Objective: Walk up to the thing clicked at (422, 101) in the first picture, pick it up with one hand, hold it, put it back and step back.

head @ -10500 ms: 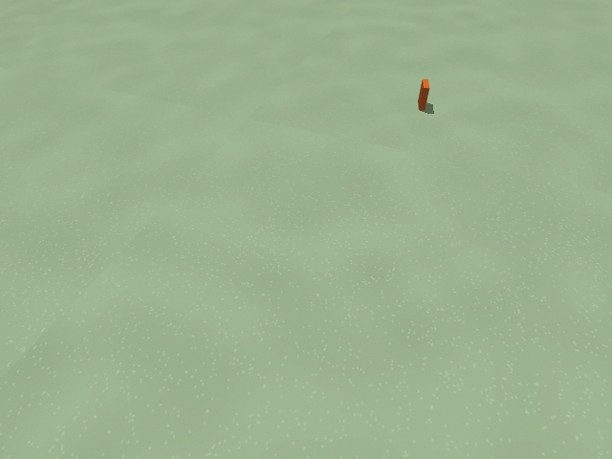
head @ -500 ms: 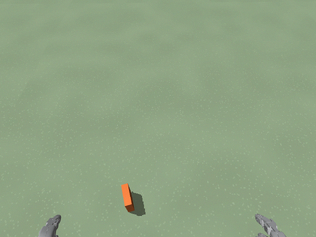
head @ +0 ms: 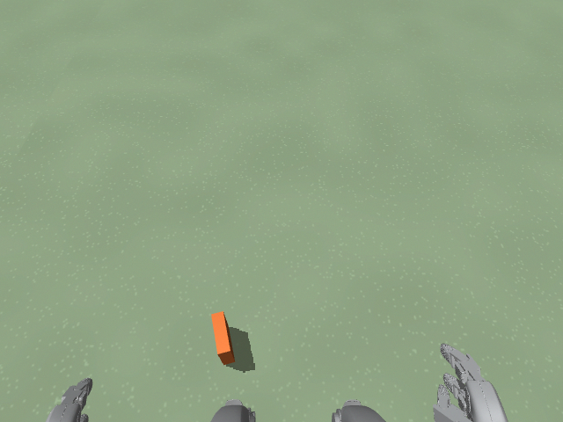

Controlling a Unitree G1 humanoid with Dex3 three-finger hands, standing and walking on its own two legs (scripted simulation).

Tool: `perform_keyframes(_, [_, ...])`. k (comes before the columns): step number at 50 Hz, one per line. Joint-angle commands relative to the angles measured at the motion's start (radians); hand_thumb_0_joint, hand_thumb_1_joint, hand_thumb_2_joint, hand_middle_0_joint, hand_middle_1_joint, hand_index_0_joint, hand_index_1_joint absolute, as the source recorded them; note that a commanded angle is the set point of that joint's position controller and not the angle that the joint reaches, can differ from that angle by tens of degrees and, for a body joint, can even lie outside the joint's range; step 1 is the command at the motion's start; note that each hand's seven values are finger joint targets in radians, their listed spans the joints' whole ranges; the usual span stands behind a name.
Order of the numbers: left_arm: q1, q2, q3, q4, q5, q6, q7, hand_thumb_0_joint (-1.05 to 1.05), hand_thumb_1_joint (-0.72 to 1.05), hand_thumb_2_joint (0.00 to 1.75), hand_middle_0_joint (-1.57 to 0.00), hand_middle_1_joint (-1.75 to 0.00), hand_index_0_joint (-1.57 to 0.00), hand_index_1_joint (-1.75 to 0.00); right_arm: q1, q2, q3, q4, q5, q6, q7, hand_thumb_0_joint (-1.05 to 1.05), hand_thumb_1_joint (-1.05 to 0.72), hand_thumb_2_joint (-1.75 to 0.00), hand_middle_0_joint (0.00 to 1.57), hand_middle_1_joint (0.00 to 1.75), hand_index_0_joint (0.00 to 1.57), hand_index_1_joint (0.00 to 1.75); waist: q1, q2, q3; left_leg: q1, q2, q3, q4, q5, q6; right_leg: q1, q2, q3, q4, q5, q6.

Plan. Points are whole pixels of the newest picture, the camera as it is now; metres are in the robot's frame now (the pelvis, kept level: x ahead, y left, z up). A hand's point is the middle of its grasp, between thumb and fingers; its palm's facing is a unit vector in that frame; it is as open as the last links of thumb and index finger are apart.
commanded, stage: go down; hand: left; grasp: from the side
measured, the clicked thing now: (223, 338) +0.41 +0.18 -0.62
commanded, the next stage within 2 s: approach in 1.92 s
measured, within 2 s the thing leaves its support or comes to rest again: neither
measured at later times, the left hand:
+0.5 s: hand (109, 361) +0.27 +0.32 -0.20, palm faces +0.13 -0.96 -0.23, open 17.3 cm
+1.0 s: hand (102, 343) +0.31 +0.37 -0.25, palm faces +0.16 -0.98 -0.14, open 16.8 cm
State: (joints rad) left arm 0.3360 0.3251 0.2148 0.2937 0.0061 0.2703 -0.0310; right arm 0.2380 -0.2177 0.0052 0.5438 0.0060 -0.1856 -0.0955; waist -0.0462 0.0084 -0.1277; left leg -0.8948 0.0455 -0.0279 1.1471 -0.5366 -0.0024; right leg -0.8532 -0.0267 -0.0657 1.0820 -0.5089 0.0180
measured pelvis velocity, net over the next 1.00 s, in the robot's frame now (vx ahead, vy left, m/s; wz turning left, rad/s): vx -0.08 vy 0.00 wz -0.07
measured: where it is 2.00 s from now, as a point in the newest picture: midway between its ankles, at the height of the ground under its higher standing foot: outside the picture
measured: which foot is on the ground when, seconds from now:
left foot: down 0.00-1.00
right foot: down 0.00-1.00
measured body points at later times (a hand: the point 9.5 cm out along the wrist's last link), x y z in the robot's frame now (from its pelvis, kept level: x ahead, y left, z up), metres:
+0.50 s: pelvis -0.05 +0.00 -0.13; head +0.11 +0.03 +0.29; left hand +0.26 +0.37 -0.18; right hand +0.12 -0.28 -0.23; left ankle +0.01 +0.12 -0.66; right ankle +0.01 -0.14 -0.66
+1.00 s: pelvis -0.08 +0.00 -0.23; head +0.12 +0.04 +0.17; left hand +0.30 +0.42 -0.24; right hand +0.05 -0.29 -0.33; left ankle +0.01 +0.12 -0.66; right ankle +0.01 -0.14 -0.66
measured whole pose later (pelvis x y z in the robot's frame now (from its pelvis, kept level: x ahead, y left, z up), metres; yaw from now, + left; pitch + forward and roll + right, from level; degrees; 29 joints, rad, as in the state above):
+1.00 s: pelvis -0.08 +0.00 -0.23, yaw -4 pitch +33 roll -6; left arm -0.48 0.77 0.74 1.02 -0.15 -0.38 -0.57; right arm 0.14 -0.33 0.08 0.66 -0.03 -0.18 -0.04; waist -0.08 -0.03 -0.15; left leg -1.93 0.05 -0.09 2.02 -0.67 0.00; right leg -1.88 -0.03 -0.08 1.95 -0.64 0.01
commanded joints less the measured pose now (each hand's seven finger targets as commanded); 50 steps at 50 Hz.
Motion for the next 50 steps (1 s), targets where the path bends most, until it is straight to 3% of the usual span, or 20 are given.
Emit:
perform_keyframes(1, [0.053, 0.174, 0.102, -0.152, -0.004, -0.039, 0.003, 0.0, -0.57, 0.05, -0.12, -0.1, -0.11, -0.11, -0.004, -0.157, -0.072, -0.141, -0.001, -0.055, -0.014, 0.0, -0.87, -0.89, 0.2, 0.3, 0.2, 0.3, 0.013, 0.089, -0.22, 0.158, -0.022, -0.011, -0.153, 0.329, 0.005, 0.094, 0.031, 0.007, -0.1, 0.251, -0.037])
perform_keyframes(4, [-0.048, 0.205, 0.125, -0.098, -0.007, -0.075, -0.002, 0.0, -0.56, 0.04, -0.12, -0.1, -0.11, -0.11, -0.009, -0.162, -0.071, -0.125, -0.004, -0.064, -0.014, 0.0, -0.88, -0.9, 0.2, 0.3, 0.2, 0.3, -0.01, 0.062, -0.194, 0.086, -0.022, -0.008, -0.101, 0.301, 0.011, 0.043, 0.03, 0.009, -0.068, 0.242, -0.033])
perform_keyframes(7, [-0.181, 0.237, 0.174, 0.012, -0.026, -0.158, -0.031, 0.0, -0.6, 0.03, -0.12, -0.11, -0.11, -0.11, -0.023, -0.168, -0.07, -0.109, -0.006, -0.081, -0.007, 0.0, -0.89, -0.9, 0.2, 0.3, 0.2, 0.3, -0.013, 0.049, -0.146, -0.04, -0.025, -0.003, -0.031, 0.173, 0.018, -0.086, 0.025, 0.018, -0.002, 0.134, -0.034])
perform_keyframes(9, [-0.273, 0.262, 0.195, 0.051, -0.049, -0.234, -0.077, 0.0, -0.61, 0.03, -0.12, -0.11, -0.12, -0.11, -0.026, -0.181, -0.078, -0.096, -0.009, -0.098, -0.001, 0.0, -0.89, -0.9, 0.2, 0.3, 0.2, 0.3, -0.02, 0.056, -0.187, -0.098, -0.028, 0.002, 0.029, 0.123, 0.021, -0.155, 0.022, 0.028, 0.057, 0.093, -0.034])
perform_keyframes(11, [-0.297, 0.308, 0.234, 0.064, -0.073, -0.315, -0.127, 0.0, -0.61, 0.0, -0.13, -0.1, -0.13, -0.1, -0.017, -0.191, -0.081, -0.086, -0.009, -0.113, 0.007, 0.0, -0.9, -0.9, 0.2, 0.3, 0.2, 0.3, -0.006, 0.083, -0.28, -0.124, -0.032, 0.001, 0.083, 0.127, 0.021, -0.19, 0.018, 0.037, 0.126, 0.097, -0.036])
perform_keyframes(14, [-0.409, 0.352, 0.251, 0.095, -0.096, -0.421, -0.206, 0.0, -0.61, 0.02, -0.13, -0.14, -0.13, -0.13, -0.015, -0.212, -0.085, -0.064, -0.01, -0.114, 0.011, 0.0, -0.89, -0.89, 0.2, 0.3, 0.2, 0.3, -0.008, 0.111, -0.371, -0.171, -0.031, -0.01, 0.151, 0.111, 0.017, -0.271, 0.011, 0.057, 0.205, 0.076, -0.039])
perform_keyframes(18, [-0.491, 0.467, 0.349, 0.21, -0.113, -0.508, -0.26, 0.0, -0.61, 0.07, -0.12, -0.16, -0.11, -0.16, -0.011, -0.249, -0.081, -0.042, -0.007, -0.09, 0.016, 0.0, -0.87, -0.89, 0.2, 0.3, 0.2, 0.3, 0.035, 0.153, -0.451, -0.216, -0.02, -0.044, 0.218, 0.128, 0.005, -0.402, 0.011, 0.045, 0.322, 0.067, -0.048])
perform_keyframes(22, [-0.522, 0.531, 0.419, 0.302, -0.127, -0.544, -0.299, 0.0, -0.59, 0.14, -0.08, -0.15, -0.07, -0.16, -0.009, -0.27, -0.075, -0.029, -0.005, -0.058, 0.029, 0.0, -0.87, -0.89, 0.2, 0.3, 0.2, 0.3, 0.072, 0.146, -0.5, -0.268, -0.021, -0.054, 0.266, 0.134, 0.005, -0.449, 0.015, 0.033, 0.384, 0.067, -0.052])
perform_keyframes(23, [-0.502, 0.502, 0.406, 0.367, -0.129, -0.544, -0.313, 0.0, -0.54, 0.15, -0.08, -0.15, -0.06, -0.16, -0.021, -0.263, -0.072, -0.04, -0.006, -0.052, 0.032, 0.0, -0.86, -0.89, 0.2, 0.3, 0.2, 0.3, 0.063, 0.118, -0.495, -0.302, -0.025, -0.046, 0.283, 0.111, 0.01, -0.441, 0.013, 0.044, 0.375, 0.051, -0.049])
perform_keyframes(24, [-0.528, 0.501, 0.422, 0.374, -0.144, -0.551, -0.324, 0.0, -0.52, 0.16, -0.07, -0.15, -0.06, -0.16, -0.02, -0.261, -0.07, -0.036, -0.005, -0.048, 0.034, 0.0, -0.86, -0.89, 0.2, 0.3, 0.2, 0.3, 0.06, 0.097, -0.502, -0.343, -0.028, -0.042, 0.302, 0.101, 0.014, -0.436, 0.014, 0.046, 0.383, 0.048, -0.048])
perform_keyframes(27, [-0.597, 0.569, 0.477, 0.375, -0.163, -0.586, -0.361, 0.0, -0.51, 0.16, -0.06, -0.13, -0.05, -0.14, -0.008, -0.277, -0.069, -0.017, -0.003, -0.04, 0.041, 0.0, -0.87, -0.89, 0.2, 0.3, 0.2, 0.3, 0.066, 0.093, -0.591, -0.348, -0.027, -0.036, 0.371, 0.194, 0.02, -0.459, 0.018, 0.036, 0.443, 0.119, -0.051])
perform_keyframes(29, [-0.729, 0.594, 0.47, 0.355, -0.169, -0.621, -0.392, 0.0, -0.51, 0.15, -0.06, -0.13, -0.05, -0.14, -0.001, -0.284, -0.067, 0.003, -0.01, -0.039, 0.041, 0.0, -0.87, -0.89, 0.2, 0.3, 0.2, 0.3, 0.027, 0.117, -0.613, -0.357, -0.024, -0.036, 0.425, 0.236, 0.023, -0.514, 0.019, 0.029, 0.485, 0.149, -0.052])
perform_keyframes(32, [-0.844, 0.646, 0.496, 0.398, -0.169, -0.671, -0.421, 0.0, -0.48, 0.15, -0.05, -0.13, -0.05, -0.14, 0.002, -0.285, -0.058, 0.029, -0.015, -0.041, 0.037, 0.0, -0.87, -0.89, 0.2, 0.3, 0.2, 0.3, 0.001, 0.123, -0.568, -0.415, -0.02, -0.046, 0.461, 0.142, 0.026, -0.606, 0.021, 0.028, 0.52, 0.075, -0.053])
perform_keyframes(36, [-0.881, 0.714, 0.535, 0.481, -0.163, -0.706, -0.464, 0.0, -0.42, 0.15, -0.05, -0.14, -0.05, -0.14, 0.0, -0.293, -0.039, 0.035, -0.022, -0.034, 0.035, 0.0, -0.87, -0.89, 0.2, 0.3, 0.2, 0.3, 0.012, 0.136, -0.55, -0.489, -0.019, -0.05, 0.475, 0.006, 0.023, -0.658, 0.022, 0.03, 0.544, -0.025, -0.053])
perform_keyframes(38, [-0.911, 0.72, 0.523, 0.505, -0.168, -0.71, -0.487, 0.0, -0.39, 0.15, -0.05, -0.14, -0.05, -0.14, -0.008, -0.299, -0.037, 0.032, -0.024, -0.03, 0.037, 0.0, -0.86, -0.89, 0.2, 0.3, 0.2, 0.3, 0.008, 0.147, -0.53, -0.542, -0.018, -0.046, 0.479, -0.095, 0.023, -0.687, 0.021, 0.036, 0.545, -0.101, -0.05])
perform_keyframes(40, [-0.905, 0.757, 0.555, 0.546, -0.177, -0.706, -0.506, 0.0, -0.38, 0.15, -0.05, -0.13, -0.05, -0.13, -0.01, -0.311, -0.029, 0.034, -0.022, -0.028, 0.039, 0.0, -0.86, -0.89, 0.2, 0.3, 0.2, 0.3, 0.022, 0.15, -0.532, -0.571, -0.016, -0.052, 0.49, -0.125, 0.024, -0.717, 0.024, 0.024, 0.576, -0.118, -0.05])
perform_keyframes(43, [-0.91, 0.814, 0.587, 0.566, -0.184, -0.704, -0.524, 0.0, -0.41, 0.14, -0.05, -0.12, -0.05, -0.12, -0.005, -0.312, -0.015, 0.036, -0.026, -0.024, 0.041, 0.0, -0.87, -0.89, 0.2, 0.3, 0.2, 0.3, 0.038, 0.145, -0.58, -0.612, -0.02, -0.03, 0.545, -0.07, 0.025, -0.675, 0.023, 0.03, 0.601, -0.089, -0.049])
perform_keyframes(44, [-0.928, 0.812, 0.587, 0.568, -0.187, -0.704, -0.531, 0.0, -0.43, 0.13, -0.05, -0.12, -0.05, -0.12, 0.001, -0.315, -0.014, 0.042, -0.026, -0.024, 0.041, 0.0, -0.87, -0.89, 0.2, 0.3, 0.2, 0.3, 0.023, 0.144, -0.583, -0.625, -0.021, -0.026, 0.567, -0.046, 0.026, -0.68, 0.024, 0.027, 0.612, -0.071, -0.05])
perform_keyframes(47, [-0.974, 0.867, 0.613, 0.529, -0.189, -0.712, -0.545, 0.0, -0.41, 0.14, -0.05, -0.11, -0.05, -0.11, 0.004, -0.328, -0.013, 0.048, -0.027, -0.023, 0.041, 0.0, -0.87, -0.89, 0.2, 0.3, 0.2, 0.3, 0.031, 0.182, -0.601, -0.616, -0.018, -0.029, 0.583, -0.023, 0.023, -0.712, 0.027, 0.014, 0.652, -0.049, -0.055])
perform_keyframes(50, [-0.999, 0.876, 0.618, 0.539, -0.184, -0.718, -0.557, 0.0, -0.38, 0.15, -0.04, -0.11, -0.04, -0.11, 0.002, -0.332, -0.009, 0.061, -0.03, -0.022, 0.04, 0.0, -0.87, -0.89, 0.2, 0.3, 0.2, 0.3, 0.023, 0.216, -0.584, -0.603, -0.011, -0.05, 0.594, -0.019, 0.017, -0.772, 0.028, -0.003, 0.7, -0.037, -0.059])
